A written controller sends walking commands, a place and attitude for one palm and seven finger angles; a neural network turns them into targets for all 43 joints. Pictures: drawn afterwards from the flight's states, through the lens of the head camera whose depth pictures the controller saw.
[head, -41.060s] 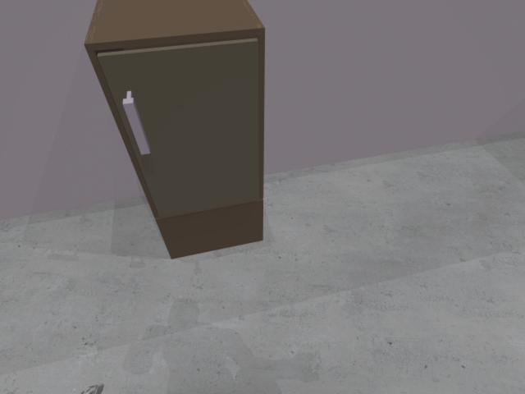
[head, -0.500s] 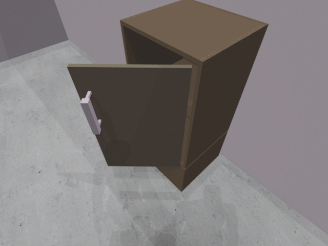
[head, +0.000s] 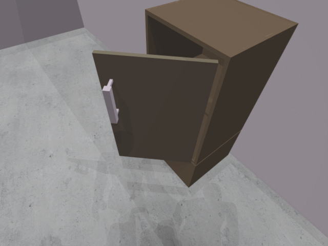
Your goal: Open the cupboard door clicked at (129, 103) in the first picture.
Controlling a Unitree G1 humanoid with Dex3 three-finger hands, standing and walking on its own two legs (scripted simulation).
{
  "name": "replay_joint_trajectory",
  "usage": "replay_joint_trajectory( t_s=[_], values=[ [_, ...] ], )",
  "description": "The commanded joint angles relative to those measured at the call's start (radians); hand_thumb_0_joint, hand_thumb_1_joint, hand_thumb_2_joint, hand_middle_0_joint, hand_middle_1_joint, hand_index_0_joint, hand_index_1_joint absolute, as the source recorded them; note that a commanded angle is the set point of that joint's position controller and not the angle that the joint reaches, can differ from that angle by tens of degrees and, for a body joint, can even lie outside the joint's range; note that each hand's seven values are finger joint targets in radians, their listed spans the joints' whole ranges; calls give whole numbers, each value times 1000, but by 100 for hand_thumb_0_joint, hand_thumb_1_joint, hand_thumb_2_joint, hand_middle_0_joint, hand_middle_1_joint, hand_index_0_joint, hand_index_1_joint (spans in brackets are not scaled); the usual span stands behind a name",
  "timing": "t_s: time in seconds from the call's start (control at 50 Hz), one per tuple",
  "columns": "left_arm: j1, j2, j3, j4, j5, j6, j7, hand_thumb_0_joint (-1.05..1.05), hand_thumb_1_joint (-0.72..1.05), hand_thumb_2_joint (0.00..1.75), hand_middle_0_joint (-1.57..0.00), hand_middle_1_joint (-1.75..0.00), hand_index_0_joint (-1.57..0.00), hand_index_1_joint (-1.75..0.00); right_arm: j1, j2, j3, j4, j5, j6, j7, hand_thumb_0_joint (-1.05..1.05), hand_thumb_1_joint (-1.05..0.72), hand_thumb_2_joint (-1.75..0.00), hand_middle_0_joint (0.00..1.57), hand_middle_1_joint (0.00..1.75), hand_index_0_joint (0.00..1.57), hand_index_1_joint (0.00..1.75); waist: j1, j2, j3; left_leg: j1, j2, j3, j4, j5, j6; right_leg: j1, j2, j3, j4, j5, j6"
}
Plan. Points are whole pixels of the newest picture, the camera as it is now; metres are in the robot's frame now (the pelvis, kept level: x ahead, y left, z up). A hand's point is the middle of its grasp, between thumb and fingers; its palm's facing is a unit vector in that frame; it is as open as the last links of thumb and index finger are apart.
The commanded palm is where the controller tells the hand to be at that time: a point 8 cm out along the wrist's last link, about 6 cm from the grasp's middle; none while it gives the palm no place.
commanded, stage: come to a stop and stand still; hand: left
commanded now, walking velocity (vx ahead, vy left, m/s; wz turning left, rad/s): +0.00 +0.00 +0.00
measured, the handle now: (112, 101) +0.56 +0.24 -0.02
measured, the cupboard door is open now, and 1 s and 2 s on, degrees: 46 46 46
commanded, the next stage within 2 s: look again from close up in 1.44 s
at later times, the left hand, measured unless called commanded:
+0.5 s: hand out of the picture +0.04 +0.21 -0.17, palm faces -0.04 -0.98 -0.19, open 7.3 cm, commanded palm none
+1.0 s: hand out of the picture +0.02 +0.17 -0.17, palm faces +0.00 -0.97 -0.22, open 7.3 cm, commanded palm none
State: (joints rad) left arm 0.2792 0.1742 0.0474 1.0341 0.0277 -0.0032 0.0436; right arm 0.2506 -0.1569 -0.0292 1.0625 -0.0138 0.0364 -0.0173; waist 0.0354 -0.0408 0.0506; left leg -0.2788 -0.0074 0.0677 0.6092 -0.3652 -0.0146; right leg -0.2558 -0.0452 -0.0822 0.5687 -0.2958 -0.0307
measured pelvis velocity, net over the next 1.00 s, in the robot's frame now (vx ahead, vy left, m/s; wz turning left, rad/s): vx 0.01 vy -0.01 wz -0.02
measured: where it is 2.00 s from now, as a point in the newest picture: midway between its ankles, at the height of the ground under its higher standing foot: outside the picture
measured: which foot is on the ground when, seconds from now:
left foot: down 0.00-1.00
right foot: down 0.00-0.08, up 0.10-0.50, down 0.52-1.00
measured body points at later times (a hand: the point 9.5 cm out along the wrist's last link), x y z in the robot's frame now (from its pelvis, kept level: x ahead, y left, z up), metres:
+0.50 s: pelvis -0.01 +0.04 +0.00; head +0.01 +0.04 +0.45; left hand +0.05 +0.27 -0.15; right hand -0.05 -0.18 -0.15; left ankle +0.02 +0.13 -0.73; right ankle -0.04 -0.10 -0.72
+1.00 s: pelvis +0.01 -0.01 +0.00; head +0.01 -0.03 +0.45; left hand +0.02 +0.22 -0.15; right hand +0.01 -0.23 -0.17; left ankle +0.02 +0.13 -0.73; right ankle -0.02 -0.11 -0.73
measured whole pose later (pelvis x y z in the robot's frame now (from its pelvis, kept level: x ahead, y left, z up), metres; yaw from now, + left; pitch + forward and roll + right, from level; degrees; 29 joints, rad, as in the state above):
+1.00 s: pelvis +0.01 -0.01 +0.00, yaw -1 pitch -1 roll +1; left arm 0.29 0.15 -0.01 1.08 0.01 -0.02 0.03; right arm 0.27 -0.17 0.00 1.09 -0.01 -0.01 -0.02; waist -0.01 0.03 0.02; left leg -0.23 0.06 0.08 0.49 -0.24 -0.03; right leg -0.19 -0.01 -0.04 0.53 -0.33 -0.02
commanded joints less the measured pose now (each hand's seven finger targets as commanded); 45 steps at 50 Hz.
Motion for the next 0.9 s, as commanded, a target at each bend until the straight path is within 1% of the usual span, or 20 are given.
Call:
replay_joint_trajectory(
  t_s=[0.0, 0.02, 0.06, 0.1, 0.12, 0.18, 0.36, 0.42, 0.44, 0.46, 0.48, 0.5, 0.52, 0.54, 0.56, 0.58, 0.62, 0.66, 0.7, 0.88],
  values=[
    [10, 188, 44, -61, 1, 7, 7, 0, 90, 90, -20, -30, -20, -30, 86, -56, -16, -57, -1, -24, 10, 0, -90, -90, 20, 30, 20, 30, -32, -79, -18, 112, 11, 27, -144, 121, 1, -81, -227, 215, -120, 202, -85],
    [-9, 153, 33, -75, 4, 12, 3, 0, 90, 90, -20, -30, -20, -30, 115, -67, -18, -52, 0, -31, 8, 0, -90, -90, 20, 30, 20, 30, -50, -23, -30, 163, 61, -20, -193, 152, 20, -127, -155, 153, -61, 73, -44],
    [-5, 59, 11, -81, -1, 28, 0, 0, 90, 90, -20, -30, -20, -30, 123, -148, -26, -57, -14, -42, 3, 0, -90, -90, 20, 30, 20, 30, -49, 248, -27, 102, 286, -282, -350, 135, 130, -164, -4, -3, 140, -208, 31],
    [-13, 53, 0, -69, 2, 28, -7, 0, 90, 90, -20, -30, -20, -30, 82, -150, -19, -67, -17, -54, -9, 0, -90, -90, 20, 30, 20, 30, -43, 153, 23, 21, 324, -376, -431, -2, 192, -173, -15, 82, 316, -215, 9],
    [-1, 39, -6, -55, 5, 23, -15, 0, 90, 90, -20, -30, -20, -30, 61, -126, -13, -65, -17, -59, -12, 0, -90, -90, 20, 30, 20, 30, -31, 96, 35, 29, 328, -370, -429, 11, 201, -192, -18, 86, 330, -188, 7],
    [23, 29, -10, -32, 3, 22, -27, 0, 90, 90, -20, -30, -20, -30, 67, -112, -3, -54, -17, -67, -18, 0, -90, -90, 20, 30, 20, 30, -39, 110, 21, 43, 295, -282, -443, 35, 176, -181, -20, 81, 331, -119, 23],
    [-41, 26, -2, -66, -1, 41, -38, 0, 90, 90, -20, -30, -20, -30, 147, -146, -23, -19, -22, -62, -35, 0, -90, -90, 20, 30, 20, 30, -77, 154, -46, 152, 306, -207, -345, 420, 186, -167, -2, 61, 246, -155, 40],
    [-31, 11, -6, -60, -7, 32, -33, 0, 90, 90, -20, -30, -20, -30, 128, -137, -26, -11, -23, -56, -29, 0, -90, -90, 20, 30, 20, 30, -67, 197, -51, 109, 281, -207, -328, 344, 177, -77, 13, 37, 85, -147, 28],
    [105, 79, -12, 15, -3, 20, -2, 0, 90, 90, -20, -30, -20, -30, 21, -240, -48, -54, -1, -55, -22, 0, -90, -90, 20, 30, 20, 30, 5, 113, -111, 23, 290, -161, -163, 328, 127, 18, -29, 95, -2, 0, 7],
    [74, 88, -21, -42, 1, 11, -2, 0, 90, 90, -20, -30, -20, -30, 15, -131, -26, -96, -6, -41, -3, 0, -90, -90, 20, 30, 20, 30, -2, -62, -50, -160, 148, -39, -86, -76, 72, 46, -25, 140, -177, -163, -3],
    [54, 114, -21, -65, 0, -3, 0, 0, 90, 90, -20, -30, -20, -30, 42, -87, -12, -105, -13, -40, 8, 0, -90, -90, 20, 30, 20, 30, -37, -99, -23, -152, 65, 17, 45, -44, 30, -30, -134, 276, -266, -203, -67],
    [3, 144, -18, -71, -1, -11, -2, 0, 90, 90, -20, -30, -20, -30, 102, -61, -11, -94, -17, -38, 16, 0, -90, -90, 20, 30, 20, 30, -88, 7, -88, -47, 32, 34, 119, -3, 19, -56, -154, 261, -236, -58, -98],
    [-44, 146, -22, -71, -4, -20, -5, 0, 90, 90, -20, -30, -20, -30, 144, -23, 2, -80, -17, -40, 24, 0, -90, -90, 20, 30, 20, 30, -112, 144, -147, 46, 32, 35, 43, 32, 10, -47, -145, 188, -176, -17, -96],
    [-39, 137, -20, -72, -12, -25, -4, 0, 90, 90, -20, -30, -20, -30, 154, -31, 7, -75, -12, -47, 20, 0, -90, -90, 20, 30, 20, 30, -102, 37, -141, 49, 53, -5, -29, 78, 15, -54, -93, 166, -127, -46, -72],
    [-45, 106, -24, -57, -15, -18, -2, 0, 90, 90, -20, -30, -20, -30, 147, -76, 2, -66, -12, -53, 14, 0, -90, -90, 20, 30, 20, 30, -93, 34, -71, 48, 98, -65, -66, 122, 34, -110, -48, 122, -82, -91, -41],
    [-42, 83, -27, -54, -14, -7, -3, 0, 90, 90, -20, -30, -20, -30, 149, -104, -3, -64, -13, -53, 9, 0, -90, -90, 20, 30, 20, 30, -85, 135, -6, -6, 146, -126, -151, 59, 55, -121, -3, 78, -50, -151, -14],
    [-3, 63, -29, -45, -8, -2, -8, 0, 90, 90, -20, -30, -20, -30, 113, -124, -6, -75, -16, -50, 3, 0, -90, -90, 20, 30, 20, 30, -51, 173, 86, -121, 184, -192, -269, -66, 86, -71, 24, 44, -23, -117, 3],
    [31, 68, -32, -32, -10, -10, -10, 0, 90, 90, -20, -30, -20, -30, 80, -110, -2, -83, -12, -49, 3, 0, -90, -90, 20, 30, 20, 30, -33, 53, 86, -138, 137, -136, -229, -78, 68, -36, -2, 94, -87, -74, -8],
    [27, 81, -35, -29, -13, -19, -8, 0, 90, 90, -20, -30, -20, -30, 97, -88, 6, -76, -9, -50, 3, 0, -90, -90, 20, 30, 20, 30, -51, -27, 67, -56, 90, -66, -167, 5, 44, -81, -46, 160, -162, -109, -21],
    [47, 97, -34, -1, -15, -38, -4, 0, 90, 90, -20, -30, -20, -30, 87, -81, 16, -12, -2, -64, -2, 0, -90, -90, 20, 30, 20, 30, -53, -21, -14, 88, 104, -34, -161, 238, 29, -6, -65, 151, -164, 210, -9]
  ],
)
